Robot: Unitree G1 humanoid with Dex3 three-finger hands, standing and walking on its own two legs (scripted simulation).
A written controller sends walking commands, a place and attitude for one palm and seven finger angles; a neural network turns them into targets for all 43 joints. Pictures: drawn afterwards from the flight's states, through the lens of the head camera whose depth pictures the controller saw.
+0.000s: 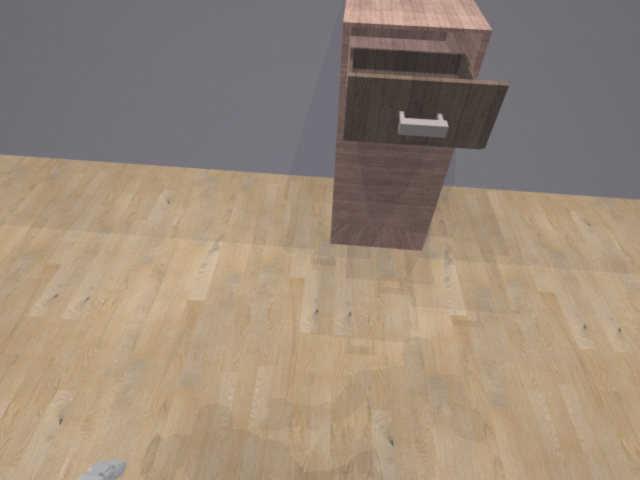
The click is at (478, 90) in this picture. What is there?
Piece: drawer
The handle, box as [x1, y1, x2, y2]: [398, 111, 447, 137]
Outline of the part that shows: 399,112 399,134 445,137 447,123 445,120 442,119 441,114 437,114 436,120 405,118 403,115 403,111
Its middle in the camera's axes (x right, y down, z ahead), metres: +0.23 -0.26 +0.88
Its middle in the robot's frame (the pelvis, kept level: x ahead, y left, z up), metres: +0.85 -0.18 +0.03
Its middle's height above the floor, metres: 0.80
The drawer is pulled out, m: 0.30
